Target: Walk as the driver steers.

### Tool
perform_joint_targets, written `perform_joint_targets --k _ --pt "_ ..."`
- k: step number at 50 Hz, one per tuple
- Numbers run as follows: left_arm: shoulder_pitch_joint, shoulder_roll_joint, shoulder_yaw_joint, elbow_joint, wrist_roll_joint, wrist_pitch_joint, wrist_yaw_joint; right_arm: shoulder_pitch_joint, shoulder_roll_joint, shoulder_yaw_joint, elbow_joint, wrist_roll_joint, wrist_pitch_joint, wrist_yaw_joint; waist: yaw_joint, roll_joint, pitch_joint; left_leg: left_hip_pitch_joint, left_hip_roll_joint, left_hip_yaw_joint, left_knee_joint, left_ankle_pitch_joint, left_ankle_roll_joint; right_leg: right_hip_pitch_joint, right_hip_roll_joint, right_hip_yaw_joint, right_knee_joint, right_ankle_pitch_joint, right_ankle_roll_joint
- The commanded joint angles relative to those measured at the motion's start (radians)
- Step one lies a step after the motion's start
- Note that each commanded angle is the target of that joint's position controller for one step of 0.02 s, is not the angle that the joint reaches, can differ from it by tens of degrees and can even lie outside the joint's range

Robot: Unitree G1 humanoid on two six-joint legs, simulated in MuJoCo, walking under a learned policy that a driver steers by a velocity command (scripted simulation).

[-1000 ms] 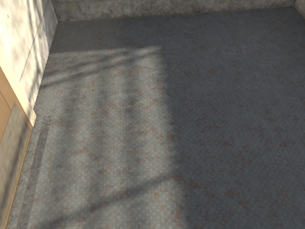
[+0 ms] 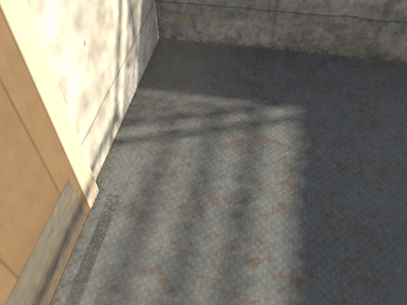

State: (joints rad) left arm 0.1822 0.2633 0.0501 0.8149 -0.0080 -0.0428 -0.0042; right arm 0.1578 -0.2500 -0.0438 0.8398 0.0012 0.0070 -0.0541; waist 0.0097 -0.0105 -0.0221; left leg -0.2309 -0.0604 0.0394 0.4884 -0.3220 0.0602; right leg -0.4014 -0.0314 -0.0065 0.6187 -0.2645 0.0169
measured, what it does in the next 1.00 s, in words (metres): walks ahead: right foot, then left foot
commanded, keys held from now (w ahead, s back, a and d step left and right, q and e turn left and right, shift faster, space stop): e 0.26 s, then no key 0.24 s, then w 0.30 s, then w+q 0.20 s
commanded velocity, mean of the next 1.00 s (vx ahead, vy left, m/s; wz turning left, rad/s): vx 0.16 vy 0.00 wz -0.19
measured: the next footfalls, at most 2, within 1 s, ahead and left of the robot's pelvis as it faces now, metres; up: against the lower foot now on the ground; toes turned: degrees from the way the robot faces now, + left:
right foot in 0.02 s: +0.06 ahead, -0.12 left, +0.00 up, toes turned -2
left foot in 0.46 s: +0.12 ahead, +0.11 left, +0.00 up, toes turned -17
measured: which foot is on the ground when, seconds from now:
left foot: down 0.00-0.02, up 0.04-0.44, down 0.46-0.84, up 0.86-1.00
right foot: up 0.00-0.00, down 0.02-0.46, up 0.48-0.82, down 0.84-1.00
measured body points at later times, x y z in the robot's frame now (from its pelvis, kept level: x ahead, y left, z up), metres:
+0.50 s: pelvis +0.05 +0.01 +0.00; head +0.08 +0.02 +0.45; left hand +0.27 +0.24 -0.10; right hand +0.12 -0.29 -0.10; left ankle +0.09 +0.12 -0.74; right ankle +0.02 -0.12 -0.72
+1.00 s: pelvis +0.13 -0.04 +0.01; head +0.14 -0.06 +0.46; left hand +0.26 +0.21 -0.10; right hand +0.18 -0.33 -0.11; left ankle +0.18 +0.11 -0.66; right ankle +0.05 -0.13 -0.73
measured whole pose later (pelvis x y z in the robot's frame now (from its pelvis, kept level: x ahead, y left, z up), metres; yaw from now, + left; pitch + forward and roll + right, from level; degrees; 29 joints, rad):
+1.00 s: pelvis +0.13 -0.04 +0.01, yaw -12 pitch +2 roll +0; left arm 0.35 0.24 0.06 0.76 0.01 -0.09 0.00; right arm 0.28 -0.29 -0.07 0.77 0.03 -0.05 0.01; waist 0.01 0.05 -0.03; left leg -0.58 0.03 -0.07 1.07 -0.28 0.04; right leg -0.11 0.01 -0.06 0.35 -0.28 -0.03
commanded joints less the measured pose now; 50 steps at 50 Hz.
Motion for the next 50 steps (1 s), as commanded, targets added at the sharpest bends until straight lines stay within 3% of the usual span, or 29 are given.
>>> perform_joint_targets --k 1,2,3,4,5,7,9,14,19,21,22,23,24,25,26,27,29,31,34,36,40,41,42,43,44,45,46,48,50 --pt "0.024 0.149 0.041 -0.067 0.004 -0.018 -0.007 0.028 -0.192 -0.057 -0.068 0.008 0.013 -0.028 0.011 0.021 -0.111 0.137 0.234 -0.115 0.154 0.741 0.060 0.099 -0.022 0.067 -0.166 0.362 -0.070" --pt "0.066 0.258 0.071 -0.076 0.009 -0.014 0.006 0.014 -0.143 -0.045 -0.111 -0.009 -0.007 -0.024 -0.008 -0.184 -0.166 -0.102 0.092 -0.005 0.381 0.413 -0.028 0.307 -0.193 0.312 -0.139 0.811 -0.195" --pt "0.152 0.241 0.070 -0.067 0.009 -0.001 0.012 -0.066 -0.122 -0.038 -0.132 -0.035 -0.025 -0.010 0.066 -0.280 -0.195 -0.385 -0.050 -0.020 0.602 -0.298 -0.080 0.475 -0.342 0.517 -0.185 1.086 -0.360" --pt "0.174 0.190 0.053 -0.073 0.016 -0.001 0.015 -0.046 -0.116 -0.038 -0.129 -0.020 -0.031 0.012 0.061 -0.146 -0.233 -0.438 -0.002 -0.124 0.711 -0.351 -0.079 0.506 -0.340 0.485 -0.183 0.982 -0.362" --pt "0.106 0.190 0.060 -0.092 0.012 0.002 0.021 -0.043 -0.108 -0.039 -0.119 0.004 -0.025 0.018 0.033 -0.090 -0.177 -0.479 0.022 -0.131 0.748 -0.282 -0.088 0.471 -0.281 0.405 -0.177 0.892 -0.315" --pt "0.020 0.176 0.057 -0.128 -0.011 0.019 0.032 -0.051 -0.127 -0.048 -0.119 -0.001 -0.010 0.009 0.003 -0.040 -0.114 -0.478 0.056 -0.129 0.675 -0.163 -0.108 0.365 -0.212 0.333 -0.211 0.732 -0.257" --pt "-0.001 0.186 0.061 -0.145 -0.006 0.037 0.035 -0.045 -0.111 -0.046 -0.131 -0.002 -0.006 0.006 -0.021 -0.087 -0.105 -0.403 0.036 -0.103 0.594 -0.105 -0.128 0.285 -0.162 0.305 -0.226 0.703 -0.247" --pt "0.004 0.207 0.073 -0.171 -0.006 0.055 0.051 -0.054 -0.099 -0.040 -0.143 0.003 -0.013 0.008 -0.010 -0.133 -0.133 -0.302 0.024 -0.105 0.367 -0.015 -0.152 0.253 -0.141 0.321 -0.214 0.597 -0.230" --pt "-0.008 0.183 0.059 -0.185 0.003 0.068 0.045 -0.050 -0.115 -0.045 -0.153 0.008 -0.022 0.026 0.011 -0.176 -0.116 -0.179 0.034 -0.087 0.209 -0.009 -0.129 0.212 -0.143 0.372 -0.184 0.494 -0.219" --pt "-0.032 0.166 0.048 -0.191 -0.005 0.072 0.047 -0.011 -0.106 -0.046 -0.146 0.006 -0.034 0.036 -0.020 -0.172 -0.097 -0.074 0.032 -0.065 0.003 0.120 -0.097 0.185 -0.113 0.383 -0.149 0.391 -0.184" --pt "-0.012 0.148 0.042 -0.188 -0.001 0.070 0.048 0.003 -0.115 -0.049 -0.144 -0.001 -0.040 0.039 -0.024 -0.150 -0.085 0.005 0.057 -0.084 -0.087 0.232 -0.075 0.148 -0.080 0.379 -0.131 0.281 -0.147" --pt "0.024 0.107 0.028 -0.190 0.020 0.064 0.047 0.025 -0.173 -0.060 -0.155 -0.024 -0.043 0.036 -0.004 -0.024 -0.104 0.106 0.209 -0.226 -0.104 0.395 -0.025 0.068 -0.010 0.315 -0.018 0.085 -0.089" --pt "0.085 0.078 0.021 -0.198 0.025 0.051 0.042 0.008 -0.223 -0.066 -0.162 -0.044 -0.036 0.033 0.055 0.208 -0.081 0.134 0.378 -0.418 -0.113 0.644 0.119 -0.062 0.132 0.187 0.119 -0.265 -0.030" --pt "0.041 0.135 0.036 -0.211 0.026 0.042 0.043 0.028 -0.170 -0.052 -0.157 -0.051 -0.043 0.037 0.009 0.260 -0.095 0.070 0.470 -0.541 -0.156 0.613 0.252 -0.079 0.093 0.172 0.272 -0.409 0.015" --pt "0.018 0.179 0.051 -0.203 0.011 0.043 0.044 0.026 -0.146 -0.045 -0.158 -0.042 -0.050 0.038 -0.007 0.186 -0.084 0.075 0.425 -0.506 -0.179 0.409 0.245 -0.103 0.066 0.171 0.371 -0.367 0.027" --pt "0.013 0.165 0.051 -0.190 0.007 0.050 0.045 0.024 -0.151 -0.048 -0.148 -0.025 -0.051 0.037 -0.007 0.153 -0.070 0.086 0.365 -0.457 -0.198 0.154 0.194 -0.143 0.050 0.151 0.405 -0.303 0.035" --pt "-0.004 0.137 0.046 -0.184 0.007 0.055 0.038 0.043 -0.167 -0.051 -0.129 0.004 -0.044 0.032 -0.026 0.179 0.002 0.081 0.311 -0.434 -0.270 -0.184 0.145 -0.217 0.022 0.105 0.411 -0.204 0.046" --pt "-0.039 0.110 0.038 -0.191 -0.004 0.036 0.028 0.078 -0.167 -0.054 -0.120 0.006 -0.038 0.020 -0.048 0.190 0.040 0.074 0.271 -0.379 -0.305 -0.189 0.134 -0.216 0.020 0.042 0.340 -0.146 0.039" --pt "-0.079 0.065 0.023 -0.198 -0.006 -0.001 0.018 0.112 -0.168 -0.057 -0.114 0.009 -0.049 0.019 -0.071 0.183 0.015 0.085 0.258 -0.315 -0.297 -0.086 0.134 -0.120 0.017 0.007 0.151 -0.119 0.014" --pt "-0.075 0.064 0.022 -0.195 -0.011 -0.016 0.010 0.124 -0.183 -0.061 -0.111 0.015 -0.052 0.027 -0.072 0.190 0.010 0.062 0.264 -0.301 -0.288 -0.072 0.147 -0.040 0.029 -0.016 0.044 -0.132 -0.002" --pt "0.032 0.077 0.032 -0.151 -0.013 -0.029 0.000 0.118 -0.181 -0.057 -0.108 0.032 -0.045 0.045 -0.005 0.147 0.013 -0.080 0.253 -0.282 -0.216 -0.107 0.128 0.234 0.064 -0.055 -0.195 0.034 -0.053" --pt "0.102 0.089 0.039 -0.135 -0.015 -0.029 0.005 0.111 -0.145 -0.044 -0.109 0.028 -0.048 0.049 0.032 0.128 -0.008 -0.171 0.229 -0.274 -0.154 -0.109 0.097 0.373 0.031 -0.012 -0.205 0.035 -0.071" --pt "0.220 0.131 0.051 -0.119 -0.009 -0.031 0.015 0.060 -0.067 -0.019 -0.131 0.016 -0.057 0.057 0.090 0.030 -0.037 -0.321 0.153 -0.200 0.053 -0.121 0.035 0.528 -0.112 0.162 -0.261 -0.044 -0.110" --pt "0.290 0.249 0.080 -0.112 0.007 -0.029 0.015 0.039 -0.017 -0.005 -0.181 0.019 -0.080 0.056 0.096 -0.228 -0.044 -0.548 0.041 -0.045 0.340 -0.189 -0.021 0.612 -0.322 0.491 -0.373 -0.237 -0.213" --pt "0.316 0.233 0.081 -0.099 0.016 -0.041 0.009 0.001 -0.115 -0.030 -0.200 0.037 -0.091 0.051 0.115 -0.205 0.020 -0.652 0.082 -0.113 0.541 -0.259 -0.020 0.535 -0.407 0.631 -0.424 -0.352 -0.301" --pt "0.271 0.163 0.059 -0.105 0.011 -0.053 0.007 0.018 -0.152 -0.044 -0.188 0.048 -0.093 0.056 0.084 -0.157 0.077 -0.704 0.113 -0.169 0.621 -0.168 -0.002 0.517 -0.364 0.562 -0.428 -0.386 -0.280" --pt "0.222 0.130 0.048 -0.114 0.009 -0.061 0.005 0.044 -0.147 -0.046 -0.168 0.046 -0.090 0.061 0.057 -0.149 0.090 -0.710 0.123 -0.174 0.647 -0.080 0.003 0.502 -0.311 0.459 -0.439 -0.310 -0.242" --pt "0.158 0.105 0.040 -0.119 0.011 -0.064 0.002 0.039 -0.131 -0.048 -0.157 0.029 -0.083 0.067 0.030 -0.111 0.111 -0.682 0.145 -0.191 0.622 0.049 -0.008 0.449 -0.263 0.286 -0.463 -0.043 -0.194" --pt "0.153 0.097 0.040 -0.115 0.020 -0.068 0.004 0.047 -0.097 -0.040 -0.151 0.027 -0.074 0.074 0.020 -0.096 0.090 -0.633 0.136 -0.165 0.613 0.143 -0.033 0.409 -0.223 0.144 -0.469 0.189 -0.178"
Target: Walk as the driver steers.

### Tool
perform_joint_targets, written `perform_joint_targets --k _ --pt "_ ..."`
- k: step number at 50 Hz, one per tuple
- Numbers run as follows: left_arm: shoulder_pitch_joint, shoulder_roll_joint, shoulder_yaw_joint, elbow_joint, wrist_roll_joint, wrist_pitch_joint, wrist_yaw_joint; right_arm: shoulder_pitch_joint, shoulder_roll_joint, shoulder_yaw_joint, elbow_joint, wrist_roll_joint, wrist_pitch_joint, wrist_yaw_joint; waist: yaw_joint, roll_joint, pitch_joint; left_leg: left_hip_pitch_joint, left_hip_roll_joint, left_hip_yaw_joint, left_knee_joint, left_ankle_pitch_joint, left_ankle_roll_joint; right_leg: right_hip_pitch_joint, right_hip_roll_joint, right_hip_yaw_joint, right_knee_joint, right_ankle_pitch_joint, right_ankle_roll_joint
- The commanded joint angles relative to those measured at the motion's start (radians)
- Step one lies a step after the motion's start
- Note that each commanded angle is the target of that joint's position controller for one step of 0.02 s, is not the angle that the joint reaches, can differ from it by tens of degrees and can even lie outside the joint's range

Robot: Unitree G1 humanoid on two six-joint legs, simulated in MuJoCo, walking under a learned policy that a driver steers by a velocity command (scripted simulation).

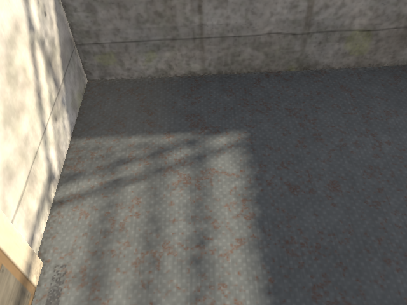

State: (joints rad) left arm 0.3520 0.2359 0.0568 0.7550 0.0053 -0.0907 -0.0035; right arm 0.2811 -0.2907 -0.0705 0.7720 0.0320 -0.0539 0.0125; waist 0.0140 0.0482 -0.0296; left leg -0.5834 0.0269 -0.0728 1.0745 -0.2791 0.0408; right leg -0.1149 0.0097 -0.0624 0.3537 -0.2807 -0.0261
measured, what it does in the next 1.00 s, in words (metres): walks ahead: left foot, then right foot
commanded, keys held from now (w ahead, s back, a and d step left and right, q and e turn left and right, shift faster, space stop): w+q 0.14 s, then q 0.20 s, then no key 0.06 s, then e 0.60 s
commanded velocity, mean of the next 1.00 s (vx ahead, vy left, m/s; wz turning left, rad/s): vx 0.17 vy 0.00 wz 0.04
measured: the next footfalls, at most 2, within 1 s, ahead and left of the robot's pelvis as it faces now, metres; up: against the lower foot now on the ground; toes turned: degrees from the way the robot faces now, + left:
left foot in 0.28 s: +0.31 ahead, +0.16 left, +0.00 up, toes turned +11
right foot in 0.82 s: +0.32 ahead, -0.07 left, +0.00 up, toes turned +4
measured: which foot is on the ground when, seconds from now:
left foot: up 0.00-0.26, down 0.28-0.84, up 0.86-1.00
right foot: down 0.00-0.28, up 0.30-0.80, down 0.82-1.00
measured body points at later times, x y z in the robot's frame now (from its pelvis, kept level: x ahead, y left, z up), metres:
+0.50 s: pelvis +0.20 +0.07 -0.01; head +0.25 +0.09 +0.43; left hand +0.28 +0.37 -0.12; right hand +0.42 -0.16 -0.11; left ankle +0.27 +0.15 -0.74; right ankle +0.23 -0.10 -0.66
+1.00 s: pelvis +0.28 +0.03 +0.00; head +0.32 +0.00 +0.45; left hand +0.40 +0.32 -0.08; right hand +0.45 -0.26 -0.12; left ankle +0.26 +0.17 -0.67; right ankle +0.28 -0.08 -0.74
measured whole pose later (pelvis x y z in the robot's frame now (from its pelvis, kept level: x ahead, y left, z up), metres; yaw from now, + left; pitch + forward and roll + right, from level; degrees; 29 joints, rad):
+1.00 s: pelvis +0.28 +0.03 +0.00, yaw +0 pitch +3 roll +2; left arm 0.24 0.30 0.06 0.63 -0.01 0.01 0.03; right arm 0.09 -0.32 -0.08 0.75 0.00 0.02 -0.03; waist 0.01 0.02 0.03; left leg -0.53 -0.04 -0.03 1.04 -0.44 -0.06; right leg -0.29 0.01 0.07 0.47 -0.24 -0.03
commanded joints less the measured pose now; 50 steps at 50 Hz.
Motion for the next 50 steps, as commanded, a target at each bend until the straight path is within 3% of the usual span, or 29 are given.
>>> perform_joint_targets --k 1,5,7,9,11,13,14,15,16,17,18,19,20,21,25,28,31,34,36,37,40,41,42,43,44,45,46,47,50 --pt "-0.014 0.125 0.035 -0.049 0.007 -0.021 0.005 -0.085 -0.045 -0.011 -0.088 -0.005 -0.009 0.008 0.016 -0.146 0.093 -0.271 0.046 -0.044 0.000 0.137 -0.029 0.112 -0.254 0.147 -0.205 0.273 -0.133" --pt "-0.012 0.153 0.042 -0.026 0.003 -0.017 0.017 -0.200 -0.008 0.009 -0.136 -0.012 -0.005 0.023 0.041 -0.132 0.121 -0.163 0.044 0.038 -0.250 0.310 -0.044 0.038 -0.225 -0.005 -0.226 0.336 -0.113" --pt "0.019 0.173 0.047 -0.004 -0.006 -0.013 0.022 -0.266 0.005 0.017 -0.165 -0.012 -0.007 0.037 0.064 -0.124 0.142 -0.126 0.040 0.076 -0.340 0.331 -0.027 0.050 -0.246 -0.037 -0.231 0.344 -0.110" --pt "0.016 0.188 0.050 0.009 -0.015 0.000 0.027 -0.299 -0.005 0.014 -0.191 -0.014 -0.008 0.052 0.056 -0.121 0.156 -0.094 0.021 0.112 -0.416 0.296 -0.003 0.095 -0.257 -0.075 -0.169 0.532 -0.094" --pt "0.001 0.224 0.058 0.006 -0.021 0.017 0.039 -0.260 -0.045 -0.005 -0.202 -0.020 -0.009 0.063 0.015 -0.159 0.088 0.010 -0.039 0.163 -0.439 0.226 0.030 0.151 -0.264 -0.101 -0.030 0.887 -0.065" --pt "-0.032 0.248 0.065 -0.011 -0.028 0.033 0.050 -0.040 -0.122 -0.046 -0.154 -0.018 -0.004 0.059 -0.104 -0.172 -0.048 0.292 -0.110 0.180 -0.502 0.241 0.079 0.120 -0.236 -0.117 0.255 1.034 -0.027" --pt "-0.035 0.235 0.059 -0.029 -0.032 0.026 0.050 0.072 -0.177 -0.071 -0.133 -0.020 0.003 0.039 -0.170 -0.127 -0.109 0.521 -0.093 0.117 -0.571 0.384 0.117 -0.027 -0.184 -0.128 0.488 0.863 0.020" --pt "0.052 0.084 0.017 -0.064 0.032 0.014 0.036 0.087 -0.266 -0.077 -0.128 -0.029 0.014 0.010 -0.071 0.190 -0.217 0.851 0.161 -0.194 -0.447 0.900 0.208 -0.360 -0.059 -0.105 0.873 -0.245 0.073" --pt "0.148 0.110 -0.004 -0.078 0.011 -0.007 0.018 0.068 -0.286 -0.067 -0.184 -0.045 0.003 0.017 -0.053 0.208 -0.507 1.046 0.393 -0.677 -0.552 0.815 0.451 -0.532 0.054 0.131 1.164 -0.481 0.095" --pt "0.024 0.203 0.019 -0.087 -0.020 -0.016 0.014 0.068 -0.229 -0.063 -0.190 -0.038 0.007 0.016 -0.118 0.047 -0.470 0.943 0.326 -0.580 -0.640 0.679 0.391 -0.546 0.000 0.209 1.155 -0.375 0.089" --pt "-0.052 0.212 0.016 -0.113 -0.028 -0.012 0.025 0.002 -0.181 -0.046 -0.185 -0.040 0.010 0.013 -0.100 0.010 -0.294 0.802 0.274 -0.431 -0.663 0.612 0.332 -0.589 -0.034 0.169 1.100 -0.300 0.083" --pt "-0.060 0.198 0.012 -0.101 -0.012 0.000 0.039 -0.057 -0.143 -0.033 -0.191 -0.027 0.013 0.006 -0.057 -0.078 -0.181 0.631 0.229 -0.346 -0.681 0.587 0.289 -0.578 -0.077 0.147 1.037 -0.238 0.091" --pt "-0.053 0.205 0.016 -0.100 0.001 0.017 0.048 -0.098 -0.130 -0.027 -0.196 -0.028 0.016 0.000 -0.025 -0.070 -0.130 0.486 0.206 -0.297 -0.705 0.601 0.280 -0.519 -0.098 0.147 0.992 -0.202 0.098" --pt "-0.024 0.207 0.018 -0.097 0.000 0.034 0.052 -0.110 -0.129 -0.022 -0.189 -0.040 0.018 -0.004 0.000 -0.058 -0.106 0.378 0.196 -0.266 -0.738 0.580 0.273 -0.445 -0.110 0.147 0.970 -0.181 0.103" --pt "0.048 0.135 0.003 -0.074 0.006 0.063 0.060 -0.136 -0.079 0.008 -0.120 -0.062 -0.007 -0.008 0.041 0.003 -0.121 0.223 0.160 -0.095 -0.766 0.651 0.260 -0.323 -0.118 0.131 0.801 -0.085 0.122" --pt "-0.006 0.112 -0.003 -0.079 0.002 0.072 0.055 -0.148 -0.075 0.012 -0.078 -0.069 -0.006 -0.015 0.018 0.024 -0.104 0.220 0.138 -0.030 -0.800 0.401 0.216 -0.287 -0.138 0.135 0.606 0.050 0.120" --pt "-0.091 0.138 0.004 -0.105 -0.011 0.076 0.052 -0.149 -0.107 0.005 -0.052 -0.074 0.002 -0.023 -0.025 0.044 -0.040 0.236 0.170 -0.057 -0.844 0.140 0.201 -0.295 -0.135 0.127 0.479 0.055 0.110" --pt "-0.147 0.178 0.018 -0.139 -0.016 0.078 0.049 -0.128 -0.167 -0.019 -0.034 -0.064 0.029 -0.035 -0.060 0.045 0.011 0.338 0.218 -0.108 -0.833 0.102 0.221 -0.384 -0.117 0.102 0.448 -0.074 0.097" --pt "-0.142 0.160 0.016 -0.145 -0.014 0.074 0.041 -0.112 -0.163 -0.021 -0.029 -0.052 0.050 -0.049 -0.064 0.036 0.000 0.417 0.250 -0.122 -0.800 0.185 0.228 -0.402 -0.106 0.085 0.425 -0.122 0.091" --pt "-0.138 0.138 0.010 -0.154 -0.023 0.079 0.039 -0.121 -0.155 -0.020 -0.031 -0.028 0.057 -0.054 -0.051 0.035 -0.012 0.455 0.267 -0.132 -0.768 0.280 0.228 -0.396 -0.098 0.075 0.387 -0.128 0.082" --pt "-0.049 0.126 0.017 -0.121 -0.022 0.082 0.019 -0.147 -0.142 -0.020 -0.042 -0.014 0.079 -0.053 0.006 0.043 -0.069 0.486 0.228 -0.030 -0.641 0.492 0.166 -0.230 -0.035 0.014 0.158 0.048 0.030" --pt "-0.043 0.163 0.027 -0.125 -0.014 0.084 0.016 -0.119 -0.128 -0.020 -0.035 -0.008 0.079 -0.053 0.006 0.011 -0.067 0.447 0.181 0.017 -0.567 0.412 0.101 -0.159 -0.057 0.073 0.064 0.205 -0.007" --pt "-0.034 0.264 0.054 -0.143 -0.003 0.088 0.024 -0.122 -0.085 -0.011 -0.060 -0.033 0.068 -0.048 -0.023 -0.184 -0.083 0.278 0.076 0.130 -0.355 0.227 0.012 -0.031 -0.221 0.297 0.043 0.516 -0.082" --pt "-0.035 0.320 0.071 -0.157 0.003 0.092 0.026 -0.202 -0.070 -0.006 -0.104 -0.056 0.054 -0.046 0.005 -0.374 -0.044 0.001 -0.088 0.161 -0.201 -0.233 -0.065 0.053 -0.383 0.534 0.022 0.765 -0.255" --pt "0.013 0.262 0.057 -0.162 0.016 0.084 0.024 -0.241 -0.102 -0.016 -0.108 -0.056 0.049 -0.041 0.056 -0.274 -0.092 -0.069 -0.078 0.051 -0.010 -0.366 -0.077 0.099 -0.391 0.533 0.018 0.786 -0.313" --pt "-0.017 0.249 0.055 -0.161 0.016 0.075 0.026 -0.218 -0.106 -0.023 -0.099 -0.036 0.051 -0.036 0.029 -0.203 -0.095 -0.097 -0.057 0.015 0.061 -0.313 -0.075 0.111 -0.341 0.460 0.039 0.771 -0.272" --pt "-0.070 0.242 0.057 -0.173 0.002 0.073 0.028 -0.198 -0.095 -0.023 -0.082 -0.029 0.056 -0.038 0.004 -0.149 -0.090 -0.113 -0.043 0.004 0.065 -0.254 -0.082 0.108 -0.289 0.404 0.055 0.745 -0.224" --pt "-0.108 0.231 0.055 -0.183 -0.016 0.077 0.032 -0.196 -0.104 -0.026 -0.081 -0.033 0.061 -0.042 -0.006 -0.139 -0.080 -0.118 -0.029 -0.004 0.038 -0.205 -0.092 0.098 -0.271 0.382 0.055 0.729 -0.200" --pt "-0.130 0.233 0.056 -0.195 -0.015 0.098 0.041 -0.204 -0.078 -0.019 -0.085 -0.028 0.060 -0.040 -0.019 -0.173 -0.091 -0.033 -0.053 0.019 -0.059 -0.120 -0.123 0.054 -0.217 0.348 0.058 0.738 -0.190"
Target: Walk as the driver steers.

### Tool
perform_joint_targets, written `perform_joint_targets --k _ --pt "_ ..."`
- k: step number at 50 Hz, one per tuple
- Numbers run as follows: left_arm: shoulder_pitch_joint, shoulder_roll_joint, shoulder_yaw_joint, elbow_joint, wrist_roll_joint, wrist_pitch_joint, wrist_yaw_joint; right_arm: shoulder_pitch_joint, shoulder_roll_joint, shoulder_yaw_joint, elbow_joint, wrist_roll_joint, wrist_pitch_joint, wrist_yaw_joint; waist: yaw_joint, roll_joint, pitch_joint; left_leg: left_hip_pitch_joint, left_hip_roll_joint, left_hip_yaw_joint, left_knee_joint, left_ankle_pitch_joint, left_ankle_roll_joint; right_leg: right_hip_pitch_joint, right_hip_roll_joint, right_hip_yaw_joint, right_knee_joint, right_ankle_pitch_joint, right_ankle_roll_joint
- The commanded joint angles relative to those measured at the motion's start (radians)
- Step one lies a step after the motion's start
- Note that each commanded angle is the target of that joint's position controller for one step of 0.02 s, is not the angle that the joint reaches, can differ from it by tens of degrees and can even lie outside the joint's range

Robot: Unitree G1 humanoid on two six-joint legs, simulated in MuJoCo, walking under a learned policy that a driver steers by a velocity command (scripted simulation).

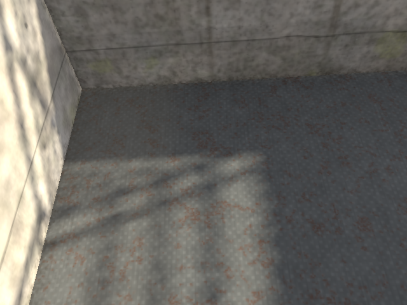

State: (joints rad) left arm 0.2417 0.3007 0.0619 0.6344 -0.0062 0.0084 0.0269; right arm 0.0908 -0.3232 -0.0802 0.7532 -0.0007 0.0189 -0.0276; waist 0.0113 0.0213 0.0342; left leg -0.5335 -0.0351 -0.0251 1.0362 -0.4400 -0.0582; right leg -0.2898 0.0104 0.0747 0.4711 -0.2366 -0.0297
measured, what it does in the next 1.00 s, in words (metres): steps on the spot: left foot, then right foot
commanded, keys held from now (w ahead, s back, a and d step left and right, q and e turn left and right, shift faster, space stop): e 0.02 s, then no key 0.52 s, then q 0.46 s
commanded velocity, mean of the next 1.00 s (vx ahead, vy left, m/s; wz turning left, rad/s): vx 0.00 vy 0.00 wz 0.02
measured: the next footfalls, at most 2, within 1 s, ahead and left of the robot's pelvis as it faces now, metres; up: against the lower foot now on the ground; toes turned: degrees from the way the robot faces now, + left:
left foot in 0.24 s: +0.05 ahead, +0.13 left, +0.00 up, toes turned +2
right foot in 0.52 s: +0.00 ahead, -0.12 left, +0.00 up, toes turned -4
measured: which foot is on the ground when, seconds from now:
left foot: up 0.00-0.22, down 0.24-1.00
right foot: down 0.00-0.24, up 0.26-0.50, down 0.52-0.86, up 0.88-1.00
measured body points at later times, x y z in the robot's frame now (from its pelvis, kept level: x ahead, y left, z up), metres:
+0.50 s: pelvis +0.01 +0.03 -0.01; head +0.03 +0.04 +0.44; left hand +0.18 +0.28 -0.12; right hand +0.12 -0.24 -0.11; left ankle +0.03 +0.15 -0.74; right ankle -0.04 -0.11 -0.74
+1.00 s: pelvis -0.01 +0.04 -0.01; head +0.03 +0.07 +0.44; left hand +0.12 +0.33 -0.12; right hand +0.13 -0.23 -0.10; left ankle +0.01 +0.12 -0.74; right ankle -0.05 -0.11 -0.66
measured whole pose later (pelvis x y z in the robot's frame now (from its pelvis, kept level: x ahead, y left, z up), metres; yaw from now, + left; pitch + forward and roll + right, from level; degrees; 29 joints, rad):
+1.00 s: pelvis -0.01 +0.04 -0.01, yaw +5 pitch +1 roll -2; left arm 0.15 0.30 0.08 0.68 0.00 0.02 0.07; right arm 0.20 -0.29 -0.06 0.74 0.01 0.00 0.00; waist -0.02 -0.03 0.06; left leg -0.34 -0.05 -0.04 0.56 -0.24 0.07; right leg -0.48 0.02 0.04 1.14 -0.51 0.06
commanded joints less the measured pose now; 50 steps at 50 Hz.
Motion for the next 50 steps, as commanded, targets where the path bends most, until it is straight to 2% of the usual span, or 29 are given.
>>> perform_joint_targets --k 1,8,11,12,13,14,15,16,18,21,23,25,26,27,28,29,31,33,35,37,39,40,42,43,44,45,46,48,50 --pt "-0.016 0.172 0.054 -0.077 -0.004 0.003 0.014 -0.024 -0.042 -0.008 -0.069 0.007 -0.015 0.001 -0.009 -0.153 -0.155 -0.069 0.006 -0.030 -0.076 0.056 -0.030 0.232 -0.212 0.216 -0.055 0.670 -0.185" --pt "-0.046 0.163 0.046 -0.083 0.004 0.023 0.007 -0.025 -0.055 -0.006 -0.068 0.015 -0.019 0.024 0.021 -0.209 -0.145 0.140 0.015 -0.004 -0.343 0.092 -0.011 0.141 -0.209 0.266 -0.025 0.513 -0.180" --pt "-0.069 0.129 0.029 -0.079 -0.004 0.019 0.006 0.024 -0.046 -0.007 -0.058 0.001 -0.034 0.034 -0.021 -0.175 -0.119 0.319 0.028 0.002 -0.644 0.351 0.038 0.066 -0.150 0.274 0.008 0.288 -0.112" --pt "-0.036 0.090 0.016 -0.075 0.017 0.011 0.004 0.045 -0.089 -0.014 -0.067 -0.019 -0.038 0.030 -0.006 -0.086 -0.142 0.427 0.143 -0.105 -0.656 0.516 0.076 -0.001 -0.091 0.235 0.071 0.110 -0.053" --pt "0.028 0.055 0.005 -0.072 0.040 0.001 0.000 0.036 -0.148 -0.021 -0.074 -0.031 -0.036 0.024 0.051 0.133 -0.140 0.477 0.303 -0.270 -0.645 0.764 0.183 -0.100 0.039 0.117 0.205 -0.209 0.014" --pt "-0.012 0.087 0.013 -0.089 0.033 -0.003 0.005 0.027 -0.096 -0.004 -0.061 -0.039 -0.042 0.027 0.029 0.230 -0.138 0.376 0.401 -0.388 -0.692 0.704 0.328 -0.104 0.023 0.070 0.271 -0.363 0.061" --pt "-0.048 0.141 0.030 -0.078 0.017 0.001 0.012 0.006 -0.068 0.005 -0.071 -0.037 -0.051 0.029 0.003 0.177 -0.103 0.359 0.376 -0.375 -0.708 0.649 0.345 -0.104 -0.003 0.070 0.365 -0.366 0.082" --pt "-0.072 0.145 0.034 -0.069 0.008 0.008 0.011 0.002 -0.071 0.005 -0.064 -0.037 -0.056 0.022 -0.008 0.147 -0.102 0.374 0.346 -0.334 -0.700 0.621 0.325 -0.130 0.001 0.058 0.410 -0.343 0.094" --pt "-0.057 0.117 0.034 -0.044 0.007 0.033 0.015 -0.008 -0.083 0.009 -0.055 -0.014 -0.058 0.020 -0.006 0.126 -0.095 0.382 0.317 -0.276 -0.686 0.644 0.298 -0.131 -0.020 0.061 0.470 -0.321 0.122" --pt "-0.054 0.036 0.006 -0.017 0.001 0.035 0.006 -0.017 -0.061 0.017 -0.038 -0.008 -0.041 0.019 -0.004 0.138 -0.091 0.365 0.230 -0.158 -0.655 0.657 0.255 -0.034 -0.023 -0.009 0.274 -0.253 0.125" --pt "-0.043 0.033 0.005 0.009 -0.003 0.035 0.002 -0.001 -0.061 0.020 -0.027 -0.004 -0.032 0.020 -0.005 0.141 -0.106 0.376 0.213 -0.142 -0.626 0.648 0.253 0.048 -0.006 -0.051 0.097 -0.128 0.117" --pt "-0.032 0.057 0.008 0.028 0.006 0.039 -0.002 0.033 -0.053 0.025 -0.014 0.005 -0.034 0.024 -0.006 0.121 -0.107 0.348 0.192 -0.139 -0.618 0.540 0.203 0.158 -0.010 -0.042 -0.084 0.091 0.083" --pt "-0.046 0.108 0.015 0.014 0.015 0.041 0.001 0.053 -0.045 0.030 -0.012 -0.006 -0.042 0.028 -0.028 0.051 -0.115 0.303 0.169 -0.125 -0.601 0.434 0.153 0.209 -0.075 0.027 -0.065 0.266 0.053" --pt "-0.047 0.153 0.026 0.022 0.012 0.044 0.002 0.093 -0.044 0.030 -0.005 -0.018 -0.051 0.036 -0.069 -0.063 -0.115 0.281 0.106 -0.065 -0.606 0.308 0.111 0.196 -0.099 0.043 -0.014 0.266 0.003" --pt "-0.042 0.096 0.015 0.031 0.023 0.033 -0.009 0.068 -0.028 0.035 0.011 -0.021 -0.053 0.035 -0.039 -0.091 -0.102 0.319 0.072 -0.026 -0.601 0.218 0.070 0.119 -0.087 0.036 -0.033 0.076 -0.015" --pt "-0.042 0.066 0.011 0.030 0.035 0.021 -0.012 0.020 -0.041 0.032 0.011 -0.006 -0.046 0.035 -0.014 -0.059 -0.061 0.307 0.066 -0.025 -0.579 0.216 0.057 0.089 -0.078 0.027 -0.055 -0.034 -0.008" --pt "-0.042 0.104 0.022 0.036 0.036 0.004 -0.002 -0.023 -0.055 0.025 -0.008 0.008 -0.031 0.023 -0.008 -0.095 -0.006 0.252 0.054 -0.031 -0.528 0.270 0.069 0.055 -0.078 0.023 -0.069 -0.052 0.004" --pt "-0.004 0.125 0.032 0.040 0.029 -0.006 0.012 -0.018 -0.068 0.015 -0.019 0.012 -0.023 0.016 -0.002 -0.130 -0.003 0.206 0.034 -0.027 -0.464 0.300 0.073 0.060 -0.116 0.045 -0.078 -0.024 -0.015" --pt "0.016 0.144 0.042 0.037 0.022 -0.004 0.024 -0.005 -0.067 0.006 -0.028 0.016 -0.017 0.016 0.001 -0.169 -0.002 0.148 0.020 -0.006 -0.382 0.278 0.069 0.071 -0.192 0.098 -0.100 0.012 -0.064" --pt "-0.017 0.138 0.044 0.016 0.019 -0.004 0.037 0.016 -0.057 0.000 -0.035 0.016 -0.010 0.024 -0.007 -0.217 -0.012 0.114 0.027 0.015 -0.268 0.102 0.071 0.067 -0.280 0.152 -0.106 0.103 -0.123" --pt "-0.065 0.136 0.044 -0.006 0.014 -0.008 0.046 0.032 -0.046 -0.006 -0.045 0.018 -0.003 0.036 -0.017 -0.208 -0.013 0.091 0.050 0.028 -0.197 -0.035 0.083 0.065 -0.335 0.154 -0.078 0.238 -0.157" --pt "-0.082 0.143 0.047 -0.010 0.007 -0.009 0.047 0.040 -0.035 -0.005 -0.047 0.019 0.000 0.043 -0.023 -0.183 -0.013 0.107 0.056 0.041 -0.238 -0.040 0.091 0.062 -0.331 0.123 -0.052 0.274 -0.147" --pt "-0.094 0.146 0.052 -0.008 -0.007 -0.002 0.049 0.099 -0.042 -0.012 -0.029 0.018 0.002 0.052 -0.045 -0.130 -0.046 0.242 0.028 0.063 -0.417 0.165 0.112 0.021 -0.267 0.024 0.052 0.231 -0.082" --pt "-0.037 0.123 0.050 0.003 -0.001 0.000 0.046 0.116 -0.100 -0.031 -0.034 0.014 0.001 0.049 -0.029 0.004 -0.055 0.325 0.072 -0.073 -0.545 0.390 0.146 -0.044 -0.182 -0.072 0.215 0.086 -0.012" --pt "-0.061 0.069 0.033 -0.048 0.026 0.001 0.047 0.132 -0.234 -0.061 -0.057 0.007 -0.003 0.040 -0.016 0.286 -0.049 0.416 0.299 -0.500 -0.679 0.563 0.320 -0.290 0.010 -0.181 0.498 -0.276 0.103" --pt "-0.125 0.063 0.027 -0.067 0.015 -0.004 0.052 0.199 -0.201 -0.041 -0.061 -0.024 -0.024 0.046 -0.082 0.247 -0.133 0.457 0.391 -0.651 -0.733 0.611 0.439 -0.337 0.033 -0.001 0.701 -0.495 0.100" --pt "-0.105 0.083 0.032 -0.061 0.000 -0.004 0.048 0.160 -0.175 -0.032 -0.070 -0.025 -0.043 0.044 -0.054 0.154 -0.124 0.458 0.375 -0.567 -0.708 0.607 0.423 -0.360 0.007 0.040 0.780 -0.446 0.090" --pt "-0.089 0.108 0.045 -0.032 0.013 -0.005 0.049 0.077 -0.154 -0.028 -0.089 0.009 -0.043 0.028 -0.024 0.036 -0.101 0.436 0.291 -0.429 -0.681 0.531 0.324 -0.373 -0.027 0.038 0.744 -0.293 0.084" --pt "-0.087 0.099 0.048 -0.031 0.014 -0.007 0.044 0.063 -0.134 -0.020 -0.097 0.016 -0.026 0.012 -0.012 0.057 -0.116 0.390 0.228 -0.362 -0.690 0.536 0.292 -0.297 -0.020 0.023 0.699 -0.203 0.095"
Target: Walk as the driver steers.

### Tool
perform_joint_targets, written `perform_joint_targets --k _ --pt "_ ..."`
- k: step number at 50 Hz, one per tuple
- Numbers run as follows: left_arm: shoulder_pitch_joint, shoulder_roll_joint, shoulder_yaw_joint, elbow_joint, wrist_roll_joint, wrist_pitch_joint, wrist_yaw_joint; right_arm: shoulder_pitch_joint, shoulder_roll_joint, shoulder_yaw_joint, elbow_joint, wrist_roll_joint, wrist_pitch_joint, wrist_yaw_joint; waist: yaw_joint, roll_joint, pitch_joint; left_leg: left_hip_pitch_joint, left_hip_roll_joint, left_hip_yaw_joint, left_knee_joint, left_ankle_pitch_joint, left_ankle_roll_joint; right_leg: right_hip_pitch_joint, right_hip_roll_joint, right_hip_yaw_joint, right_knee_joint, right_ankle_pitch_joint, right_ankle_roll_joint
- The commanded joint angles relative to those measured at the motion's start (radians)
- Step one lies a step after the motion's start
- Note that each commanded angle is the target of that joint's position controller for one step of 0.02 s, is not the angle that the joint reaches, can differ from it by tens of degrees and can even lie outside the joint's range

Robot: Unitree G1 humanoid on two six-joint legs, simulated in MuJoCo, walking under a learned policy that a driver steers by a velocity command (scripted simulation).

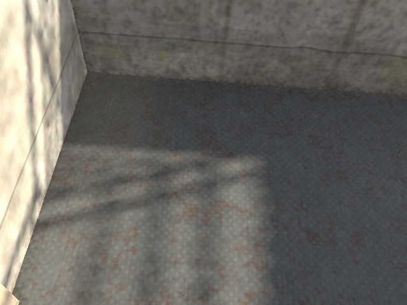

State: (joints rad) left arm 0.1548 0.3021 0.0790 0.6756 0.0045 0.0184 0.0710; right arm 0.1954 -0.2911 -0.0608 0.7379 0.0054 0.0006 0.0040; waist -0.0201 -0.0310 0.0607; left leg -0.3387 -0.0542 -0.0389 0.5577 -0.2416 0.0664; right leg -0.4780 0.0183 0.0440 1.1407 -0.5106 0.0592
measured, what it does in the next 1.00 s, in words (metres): steps on the spot: right foot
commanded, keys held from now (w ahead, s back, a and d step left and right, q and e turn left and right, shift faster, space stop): q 0.06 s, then no key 0.94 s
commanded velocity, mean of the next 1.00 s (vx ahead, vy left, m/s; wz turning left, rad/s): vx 0.00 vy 0.00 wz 0.15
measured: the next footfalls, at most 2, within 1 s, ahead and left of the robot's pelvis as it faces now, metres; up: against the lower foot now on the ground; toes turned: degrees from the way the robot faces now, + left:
right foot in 0.32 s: +0.06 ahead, -0.15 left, +0.00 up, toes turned +9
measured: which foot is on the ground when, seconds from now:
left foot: down 0.00-1.00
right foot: up 0.00-0.30, down 0.32-1.00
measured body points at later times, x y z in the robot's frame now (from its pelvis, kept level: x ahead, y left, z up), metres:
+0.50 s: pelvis +0.01 -0.04 +0.00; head +0.03 -0.05 +0.45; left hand +0.11 +0.23 -0.10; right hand +0.18 -0.29 -0.11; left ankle +0.03 +0.08 -0.73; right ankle +0.02 -0.15 -0.73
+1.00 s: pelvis +0.03 -0.05 +0.00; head +0.03 -0.04 +0.45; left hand +0.10 +0.22 -0.11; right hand +0.16 -0.29 -0.13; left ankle +0.03 +0.09 -0.73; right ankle +0.02 -0.15 -0.73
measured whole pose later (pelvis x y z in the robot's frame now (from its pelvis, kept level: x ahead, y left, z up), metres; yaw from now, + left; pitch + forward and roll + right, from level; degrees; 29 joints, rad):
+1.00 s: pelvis +0.03 -0.05 +0.00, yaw +8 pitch -2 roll +0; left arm 0.26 0.24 0.01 0.72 0.01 -0.03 0.01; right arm 0.17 -0.24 -0.04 0.91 0.00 0.02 -0.04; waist 0.00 0.00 0.04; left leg -0.25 -0.03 -0.12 0.54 -0.26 -0.02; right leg -0.17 0.04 0.01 0.52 -0.32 -0.03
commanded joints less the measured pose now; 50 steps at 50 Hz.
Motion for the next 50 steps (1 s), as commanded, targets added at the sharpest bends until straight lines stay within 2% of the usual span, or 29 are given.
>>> perform_joint_targets --k 1,4,7,8,9,10,12,14,15,16,17,18,19,21,22,24,25,26,29,31,39,50 --pt "0.007 0.080 0.026 -0.071 -0.001 -0.019 -0.005 -0.033 -0.162 -0.039 -0.085 0.008 -0.001 -0.026 0.020 0.120 -0.153 0.201 0.232 -0.333 -0.215 0.336 0.166 -0.094 -0.018 0.046 -0.001 0.094 0.012" --pt "-0.006 0.058 0.016 -0.073 -0.006 -0.021 -0.011 -0.018 -0.164 -0.043 -0.092 0.007 0.011 -0.039 0.008 0.129 -0.156 0.230 0.221 -0.330 -0.222 0.274 0.167 -0.080 -0.009 0.039 -0.159 0.121 0.029" --pt "-0.019 0.047 0.007 -0.079 -0.007 -0.024 -0.021 -0.021 -0.162 -0.044 -0.093 0.005 0.022 -0.049 -0.006 0.166 -0.145 0.177 0.214 -0.340 -0.231 0.140 0.166 0.007 -0.018 0.033 -0.302 0.121 0.038" --pt "-0.022 0.049 0.007 -0.079 -0.009 -0.026 -0.026 -0.025 -0.163 -0.044 -0.094 0.001 0.026 -0.051 -0.011 0.176 -0.135 0.154 0.212 -0.345 -0.235 0.100 0.165 0.041 -0.018 0.026 -0.338 0.119 0.037" --pt "-0.015 0.065 0.012 -0.073 -0.002 -0.030 -0.031 -0.030 -0.180 -0.047 -0.097 -0.015 0.033 -0.046 -0.015 0.181 -0.128 0.130 0.212 -0.355 -0.240 0.087 0.162 0.074 -0.011 0.015 -0.351 0.109 0.039" --pt "-0.009 0.073 0.015 -0.066 -0.004 -0.036 -0.035 -0.027 -0.178 -0.048 -0.094 -0.025 0.037 -0.045 -0.024 0.195 -0.117 0.115 0.211 -0.353 -0.252 0.033 0.157 0.094 -0.011 0.004 -0.380 0.114 0.035" --pt "-0.009 0.071 0.015 -0.062 -0.008 -0.047 -0.043 -0.038 -0.161 -0.041 -0.089 -0.018 0.043 -0.042 -0.024 0.193 -0.096 0.103 0.210 -0.380 -0.241 0.015 0.146 0.132 -0.011 -0.001 -0.471 0.126 0.021" --pt "0.039 0.051 0.013 -0.038 -0.005 -0.060 -0.052 -0.069 -0.141 -0.030 -0.088 -0.005 0.046 -0.042 0.016 0.167 -0.098 0.079 0.185 -0.374 -0.200 0.038 0.111 0.239 -0.003 -0.022 -0.681 0.251 -0.011" --pt "0.049 0.057 0.014 -0.032 0.006 -0.066 -0.054 -0.045 -0.121 -0.023 -0.078 -0.003 0.041 -0.042 0.022 0.139 -0.101 0.047 0.156 -0.356 -0.179 0.027 0.072 0.311 -0.019 -0.009 -0.767 0.337 -0.033" --pt "0.071 0.092 0.015 -0.042 0.023 -0.068 -0.052 -0.025 -0.091 -0.012 -0.077 -0.008 0.033 -0.039 0.018 0.054 -0.129 -0.008 0.115 -0.311 -0.093 -0.005 0.020 0.403 -0.137 0.088 -0.788 0.453 -0.064" --pt "0.028 0.144 0.019 -0.051 0.044 -0.068 -0.055 0.011 -0.073 -0.011 -0.079 -0.014 0.023 -0.035 -0.046 -0.123 -0.117 -0.047 -0.002 -0.155 -0.003 -0.128 -0.037 0.354 -0.252 0.228 -0.793 0.567 -0.160" --pt "-0.006 0.103 0.008 -0.059 0.048 -0.072 -0.061 -0.025 -0.104 -0.016 -0.089 -0.024 0.016 -0.034 -0.030 -0.163 -0.105 0.007 0.013 -0.123 0.020 -0.181 -0.071 0.257 -0.307 0.294 -0.840 0.551 -0.244" --pt "-0.048 0.073 -0.002 -0.065 0.037 -0.076 -0.063 -0.033 -0.125 -0.024 -0.081 -0.024 0.015 -0.033 -0.034 -0.144 -0.094 0.043 0.031 -0.111 0.025 -0.143 -0.090 0.248 -0.278 0.261 -0.836 0.505 -0.242" --pt "-0.013 0.098 0.003 -0.047 0.016 -0.078 -0.063 -0.066 -0.105 -0.020 -0.076 -0.029 0.020 -0.032 -0.008 -0.135 -0.094 0.066 0.042 -0.107 -0.047 -0.004 -0.099 0.279 -0.197 0.196 -0.813 0.414 -0.176" --pt "0.004 0.095 -0.002 -0.040 0.014 -0.080 -0.061 -0.069 -0.098 -0.017 -0.075 -0.029 0.024 -0.029 -0.003 -0.128 -0.090 0.092 0.056 -0.115 -0.072 0.046 -0.098 0.267 -0.184 0.180 -0.808 0.391 -0.156" --pt "0.031 0.076 -0.013 -0.032 0.023 -0.079 -0.061 -0.051 -0.088 -0.011 -0.062 -0.023 0.026 -0.022 -0.002 -0.093 -0.085 0.143 0.063 -0.119 -0.088 0.100 -0.080 0.229 -0.140 0.133 -0.802 0.287 -0.121" --pt "0.041 0.071 -0.017 -0.036 0.025 -0.077 -0.063 -0.041 -0.102 -0.015 -0.049 -0.018 0.025 -0.022 0.007 -0.053 -0.071 0.133 0.064 -0.125 -0.081 0.098 -0.061 0.222 -0.116 0.105 -0.799 0.241 -0.107" --pt "0.034 0.050 -0.026 -0.041 0.020 -0.074 -0.061 -0.039 -0.082 -0.012 -0.039 -0.008 0.022 -0.025 0.002 -0.036 -0.063 0.131 0.064 -0.120 -0.082 0.084 -0.048 0.221 -0.107 0.095 -0.786 0.235 -0.100" --pt "0.051 0.060 -0.027 -0.045 0.013 -0.070 -0.058 -0.041 -0.084 -0.011 -0.016 -0.015 0.012 -0.029 0.014 0.028 -0.060 0.117 0.075 -0.138 -0.095 0.131 -0.048 0.241 -0.085 0.067 -0.745 0.289 -0.100" --pt "0.067 0.058 -0.029 -0.045 0.012 -0.067 -0.057 -0.038 -0.081 -0.010 -0.002 -0.013 0.006 -0.031 0.020 0.053 -0.071 0.117 0.079 -0.144 -0.093 0.156 -0.050 0.258 -0.074 0.053 -0.723 0.321 -0.098" --pt "0.086 0.036 -0.038 -0.041 0.011 -0.058 -0.060 -0.031 -0.076 -0.005 0.052 -0.008 0.004 -0.042 0.019 0.054 -0.073 0.128 0.083 -0.151 -0.083 0.180 -0.047 0.267 -0.054 0.034 -0.703 0.364 -0.092" --pt "0.123 0.033 -0.041 -0.010 0.010 -0.059 -0.055 -0.035 -0.067 -0.001 0.140 -0.006 0.010 -0.051 0.012 0.032 -0.055 0.151 0.079 -0.142 -0.083 0.181 -0.053 0.255 -0.049 0.035 -0.723 0.357 -0.091"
